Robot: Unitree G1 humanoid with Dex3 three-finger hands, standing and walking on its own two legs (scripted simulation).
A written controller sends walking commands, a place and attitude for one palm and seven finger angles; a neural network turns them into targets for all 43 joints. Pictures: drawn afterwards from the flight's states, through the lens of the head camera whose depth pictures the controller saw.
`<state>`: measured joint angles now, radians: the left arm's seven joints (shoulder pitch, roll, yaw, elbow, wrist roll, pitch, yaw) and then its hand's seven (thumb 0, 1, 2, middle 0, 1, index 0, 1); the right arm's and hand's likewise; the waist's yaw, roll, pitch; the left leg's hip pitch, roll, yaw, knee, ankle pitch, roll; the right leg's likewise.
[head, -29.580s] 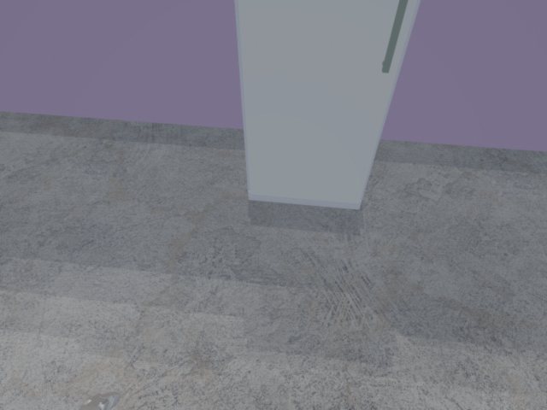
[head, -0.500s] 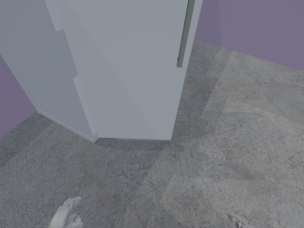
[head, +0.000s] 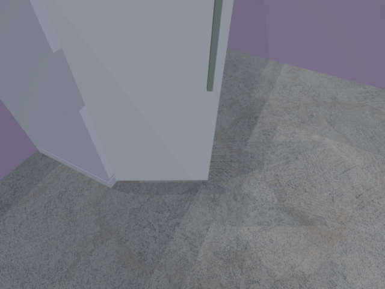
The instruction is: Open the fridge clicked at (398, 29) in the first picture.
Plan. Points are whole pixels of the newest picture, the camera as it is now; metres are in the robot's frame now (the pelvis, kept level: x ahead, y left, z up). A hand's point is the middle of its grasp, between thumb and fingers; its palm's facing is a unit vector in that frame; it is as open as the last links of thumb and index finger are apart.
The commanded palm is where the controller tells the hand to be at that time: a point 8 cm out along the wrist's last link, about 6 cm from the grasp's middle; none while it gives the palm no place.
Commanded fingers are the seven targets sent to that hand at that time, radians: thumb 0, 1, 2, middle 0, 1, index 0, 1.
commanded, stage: let the arm hang, fingers relaxed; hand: right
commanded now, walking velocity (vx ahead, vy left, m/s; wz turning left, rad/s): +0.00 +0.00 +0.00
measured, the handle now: (216, 15) +0.76 -0.02 +0.22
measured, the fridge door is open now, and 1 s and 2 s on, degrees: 62 62 62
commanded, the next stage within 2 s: look to check the result in 0.36 s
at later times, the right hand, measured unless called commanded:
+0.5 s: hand out of the picture +0.13 -0.22 -0.16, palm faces -0.06 +0.95 -0.31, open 7.4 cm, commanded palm none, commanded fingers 0.00 -0.90 -0.90 0.20 0.30 0.20 0.30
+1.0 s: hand out of the picture +0.11 -0.21 -0.16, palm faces -0.04 +0.95 -0.32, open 7.4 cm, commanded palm none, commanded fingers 0.00 -0.90 -0.90 0.20 0.30 0.20 0.30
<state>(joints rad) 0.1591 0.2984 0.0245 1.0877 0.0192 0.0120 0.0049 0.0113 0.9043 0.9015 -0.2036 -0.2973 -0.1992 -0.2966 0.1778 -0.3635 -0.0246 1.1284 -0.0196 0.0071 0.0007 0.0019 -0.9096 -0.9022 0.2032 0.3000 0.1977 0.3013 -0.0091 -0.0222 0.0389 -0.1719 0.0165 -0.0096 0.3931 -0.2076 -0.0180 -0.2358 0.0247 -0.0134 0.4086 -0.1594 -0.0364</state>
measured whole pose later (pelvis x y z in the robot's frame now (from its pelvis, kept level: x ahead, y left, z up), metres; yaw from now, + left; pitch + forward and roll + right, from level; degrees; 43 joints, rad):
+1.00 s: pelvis +0.04 +0.03 +0.01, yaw +1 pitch -1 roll +0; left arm 0.10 0.30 0.00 1.13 0.02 0.01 0.01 0.01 0.90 0.90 -0.20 -0.30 -0.20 -0.30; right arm 0.12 -0.31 0.00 1.14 -0.01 -0.01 -0.01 0.00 -0.90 -0.90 0.21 0.30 0.20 0.30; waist 0.01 0.00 0.04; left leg -0.07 -0.02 -0.01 0.31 -0.22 0.02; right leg -0.13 -0.01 -0.02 0.33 -0.18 0.01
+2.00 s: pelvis +0.03 +0.03 +0.01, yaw +1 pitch -1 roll +0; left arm 0.11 0.30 0.01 1.14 0.02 0.00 0.01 0.01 0.90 0.90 -0.20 -0.30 -0.20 -0.30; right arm 0.12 -0.31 0.00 1.14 -0.01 -0.01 0.00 0.00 -0.90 -0.90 0.21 0.30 0.20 0.30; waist 0.01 0.01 0.04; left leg -0.07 -0.03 -0.02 0.29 -0.20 0.02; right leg -0.12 -0.02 -0.02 0.31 -0.17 0.01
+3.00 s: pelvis +0.03 +0.02 +0.01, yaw +1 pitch -1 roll +0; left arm 0.10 0.31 0.01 1.13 0.01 0.00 0.01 0.01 0.90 0.90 -0.20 -0.30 -0.20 -0.30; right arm 0.11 -0.33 0.00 1.13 -0.01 -0.01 0.00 0.00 -0.90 -0.90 0.21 0.30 0.20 0.30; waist 0.01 0.01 0.04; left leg -0.06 -0.02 -0.02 0.28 -0.20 0.01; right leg -0.12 -0.01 -0.03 0.30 -0.16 0.00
